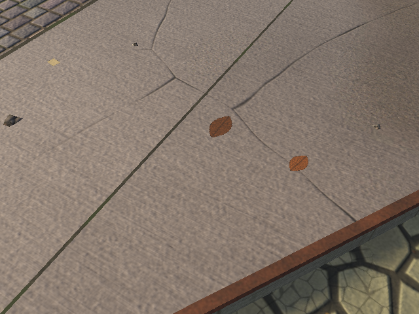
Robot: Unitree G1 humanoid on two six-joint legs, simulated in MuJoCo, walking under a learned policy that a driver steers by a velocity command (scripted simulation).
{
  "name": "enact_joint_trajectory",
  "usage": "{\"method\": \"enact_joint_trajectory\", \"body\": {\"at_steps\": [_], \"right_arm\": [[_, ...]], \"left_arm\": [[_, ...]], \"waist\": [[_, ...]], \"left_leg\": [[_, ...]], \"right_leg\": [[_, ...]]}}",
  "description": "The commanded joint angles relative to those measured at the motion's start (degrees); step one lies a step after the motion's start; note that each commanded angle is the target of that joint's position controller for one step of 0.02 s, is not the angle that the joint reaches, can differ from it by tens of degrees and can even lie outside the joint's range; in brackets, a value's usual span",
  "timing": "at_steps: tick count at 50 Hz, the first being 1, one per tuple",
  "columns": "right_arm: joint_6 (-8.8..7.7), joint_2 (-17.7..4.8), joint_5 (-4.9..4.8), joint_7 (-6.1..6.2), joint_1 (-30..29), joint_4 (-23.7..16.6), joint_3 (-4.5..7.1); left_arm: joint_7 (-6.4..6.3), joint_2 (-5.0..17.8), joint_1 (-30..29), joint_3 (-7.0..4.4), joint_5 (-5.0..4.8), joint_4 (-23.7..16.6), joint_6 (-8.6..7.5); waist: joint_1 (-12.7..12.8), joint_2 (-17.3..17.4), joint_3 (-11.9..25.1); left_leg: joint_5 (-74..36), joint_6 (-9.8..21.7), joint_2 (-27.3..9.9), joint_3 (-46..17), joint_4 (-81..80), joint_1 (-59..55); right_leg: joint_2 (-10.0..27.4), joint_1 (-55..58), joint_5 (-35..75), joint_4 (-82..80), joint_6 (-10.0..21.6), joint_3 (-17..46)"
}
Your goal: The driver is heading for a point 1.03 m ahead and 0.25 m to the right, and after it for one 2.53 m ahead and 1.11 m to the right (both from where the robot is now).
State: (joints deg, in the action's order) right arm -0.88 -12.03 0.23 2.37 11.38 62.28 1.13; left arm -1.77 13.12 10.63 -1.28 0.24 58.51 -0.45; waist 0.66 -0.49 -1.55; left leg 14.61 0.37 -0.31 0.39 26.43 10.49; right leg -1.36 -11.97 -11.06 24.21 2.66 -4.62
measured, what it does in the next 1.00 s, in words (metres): walks ahead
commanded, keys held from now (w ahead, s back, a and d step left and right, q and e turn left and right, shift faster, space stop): no key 0.42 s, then w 0.58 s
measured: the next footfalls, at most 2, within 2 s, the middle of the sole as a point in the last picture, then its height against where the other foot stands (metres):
left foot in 1.12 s outside the picture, level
right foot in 1.58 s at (249, 249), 0.09 m higher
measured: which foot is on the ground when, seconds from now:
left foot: down 0.00-0.70, up 0.72-1.00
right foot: down 0.00-1.00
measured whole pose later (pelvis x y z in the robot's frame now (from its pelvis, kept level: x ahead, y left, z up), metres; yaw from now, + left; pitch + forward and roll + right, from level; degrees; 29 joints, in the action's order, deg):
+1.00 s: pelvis +0.19 -0.02 +0.00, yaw +0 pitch +1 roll +0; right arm -1.8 -12.2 1.9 -1.4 2.9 56.5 1.9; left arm -1.0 8.9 28.7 -0.3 1.5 65.2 -5.1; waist 3.0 1.3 -2.6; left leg 13.2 2.6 -2.4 5.0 51.0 34.9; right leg -2.9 6.5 -19.2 12.2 3.6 -3.4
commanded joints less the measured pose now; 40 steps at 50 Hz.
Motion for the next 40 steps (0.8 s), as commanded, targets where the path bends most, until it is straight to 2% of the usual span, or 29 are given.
{"method": "enact_joint_trajectory", "body": {"at_steps": [1, 16, 21, 22, 23, 24, 25, 26, 28, 29, 30, 32, 33, 34, 35, 36, 37, 38, 39, 40], "right_arm": [[-0.50, -6.3, -0.08, 0.07, 0.8, -1.1, 0.98], [-0.21, -7.2, -0.03, -0.09, -2.2, -0.6, 1.24], [-0.13, -7.3, 0.02, -0.11, -2.5, -0.4, 1.27], [-0.06, -6.9, 0.01, -0.09, -1.4, 0.2, 1.19], [0.37, -3.8, 1.66, 0.08, 2.4, 1.9, -0.02], [0.82, -5.4, 1.57, 0.05, 2.2, 1.9, 0.56], [1.12, -7.6, 1.48, -0.09, 1.8, 1.3, 1.12], [1.23, -8.6, 1.33, -0.24, 2.5, 1.0, 1.48], [0.99, -10.0, 1.08, -0.43, 6.1, 1.7, 2.16], [0.74, -10.4, 1.14, -0.49, 7.0, 2.0, 2.51], [0.43, -9.9, 1.21, -0.64, 7.1, 1.9, 2.60], [-0.28, -9.6, 1.05, -1.04, 5.1, 1.1, 2.73], [-0.54, -8.9, 0.76, -1.27, 3.0, 0.3, 2.70], [-0.89, -7.8, 0.61, -1.49, 0.4, -0.8, 2.57], [-1.50, -4.7, 0.44, -1.87, -3.0, -3.1, 1.69], [-2.16, -3.2, 1.38, -2.33, -4.6, -5.6, 1.30], [-2.26, -7.2, 2.85, -2.44, -5.7, -5.8, 2.34], [-2.50, -5.9, 2.47, -2.89, -4.1, -4.9, 2.26], [-2.89, -4.3, 1.73, -3.37, -2.0, -3.9, 1.96], [-3.06, -4.1, 1.63, -3.77, -1.7, -3.8, 2.02]], "left_arm": [[-0.07, 5.4, 0.0, -1.13, -0.02, -1.5, -0.35], [-0.50, 6.7, -3.0, -1.78, -0.12, 0.4, 0.10], [-0.58, 6.7, -3.5, -1.85, -0.09, 1.1, 0.10], [-0.59, 6.2, -2.5, -1.76, -0.08, 1.8, 0.15], [-0.18, 3.1, 1.5, -0.54, 1.45, 3.4, 0.52], [0.09, 3.8, 1.2, -0.89, 1.51, 3.4, 0.79], [0.37, 5.1, 0.1, -1.14, 1.66, 2.7, 0.87], [0.68, 5.5, -1.2, -1.20, 1.70, 1.8, 0.78], [1.45, 3.4, -3.0, -0.72, 1.96, 0.3, 0.02], [1.74, 2.8, -3.2, -0.58, 2.28, -0.4, -0.53], [1.97, 3.3, -3.2, -0.75, 2.13, -0.9, -1.12], [2.39, 3.1, -0.2, -0.91, 1.65, -0.8, -2.21], [2.38, 2.5, 3.6, -0.98, 1.30, 0.4, -2.70], [2.08, 2.7, 9.5, -1.26, 1.18, 2.5, -3.13], [1.43, 6.0, 16.4, -2.17, 1.47, 4.2, -3.75], [1.34, 11.5, 23.9, -3.85, 0.96, 6.6, -3.66], [1.18, 9.1, 22.8, -3.25, 1.37, 6.7, -3.39], [1.20, 7.0, 18.7, -2.65, 1.63, 5.0, -3.67], [1.21, 5.8, 15.5, -2.31, 1.70, 3.7, -4.07], [1.16, 4.9, 14.1, -1.90, 1.52, 3.2, -4.53]], "waist": [[-0.2, 2.3, 1.4], [-0.3, 1.0, 2.0], [-0.3, 1.0, 1.8], [-0.3, 1.2, 3.1], [-0.2, 2.2, 2.9], [-0.2, 2.9, -1.0], [-0.5, 3.5, -3.5], [-1.2, 4.0, -5.8], [-2.6, 7.8, -7.5], [-2.7, 9.0, -7.8], [-2.5, 8.4, -7.6], [-0.2, 7.4, -7.1], [2.0, 6.3, -6.7], [4.5, 3.8, -6.0], [7.3, -5.5, -5.1], [8.8, -17.4, -4.3], [6.7, -9.0, -6.8], [3.9, -3.1, -7.2], [1.8, -1.7, -6.2], [0.8, -1.6, -5.8]], "left_leg": [[-10.7, 1.9, -3.4, -3.6, -5.0, 1.5], [-12.6, 2.5, -2.8, -3.2, -5.6, 0.1], [-11.1, 2.5, -2.6, -3.0, -5.9, 0.3], [-5.6, 2.7, -2.2, -2.6, -6.3, -0.2], [3.5, 3.6, -4.8, -6.4, -9.7, -0.4], [14.2, 4.7, -3.9, -6.8, -9.9, 1.0], [22.1, 6.0, -4.4, -8.6, -10.7, 2.4], [26.9, 7.3, -5.8, -11.1, -12.2, 2.8], [30.8, 10.5, -11.3, -19.1, -17.0, -0.8], [29.7, 12.2, -14.3, -22.2, -18.3, -2.1], [27.6, 12.9, -15.5, -23.0, -18.9, -2.3], [23.4, 12.5, -14.7, -20.3, -17.0, -0.2], [20.9, 10.9, -12.2, -16.5, -14.7, 3.6], [17.6, 9.1, -8.6, -11.8, -9.4, 9.8], [12.4, 6.2, -2.3, -3.9, 3.5, 18.7], [14.4, 4.1, 3.7, 4.1, 18.9, 29.4], [16.7, 4.7, 1.6, 0.3, 29.5, 33.4], [12.1, 5.3, -0.7, -1.8, 33.7, 33.6], [7.5, 5.3, -2.2, -2.1, 34.7, 32.1], [4.2, 4.9, -3.2, -1.6, 34.2, 31.3]], "right_leg": [[3.7, 2.7, 6.0, -3.2, 0.4, 4.3], [4.5, 4.2, 8.9, -2.4, 0.0, 4.6], [4.6, 4.0, 8.1, -2.4, 0.0, 4.7], [4.0, 4.5, 2.8, -2.4, 0.0, 4.0], [6.1, 4.7, -5.1, -4.0, 0.4, 6.1], [4.1, 1.8, -13.8, -2.2, 0.9, 5.0], [3.2, -1.7, -19.7, -0.9, 1.4, 4.7], [2.5, -5.3, -21.7, 0.9, 1.6, 4.3], [0.4, -11.1, -16.0, 7.9, 1.1, 1.0], [1.2, -12.4, -12.7, 10.8, 1.4, 0.7], [2.1, -12.6, -12.1, 12.2, 1.8, 1.4], [2.5, -7.9, -11.6, 8.3, 2.8, 1.4], [1.5, -0.8, -9.6, 3.4, 3.2, 0.5], [1.1, 8.8, -9.0, -0.7, 3.6, 1.7], [9.0, 16.8, -17.4, -9.0, 5.9, 15.2], [20.1, 24.1, -22.0, -16.9, 10.6, 34.2], [22.8, 22.3, -18.6, -16.0, 11.9, 36.4], [20.9, 20.0, -15.0, -15.2, 11.2, 31.8], [19.0, 18.5, -11.3, -15.7, 10.0, 27.5], [17.5, 17.7, -6.9, -16.6, 9.1, 23.8]]}}
Velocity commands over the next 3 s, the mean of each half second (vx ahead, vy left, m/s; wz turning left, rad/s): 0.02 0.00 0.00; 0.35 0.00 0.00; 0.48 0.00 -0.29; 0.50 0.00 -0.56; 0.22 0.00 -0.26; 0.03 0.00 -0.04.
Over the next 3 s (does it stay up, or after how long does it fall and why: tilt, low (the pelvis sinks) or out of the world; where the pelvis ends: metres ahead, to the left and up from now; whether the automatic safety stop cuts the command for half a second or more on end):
stays up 0.96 -0.20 0.08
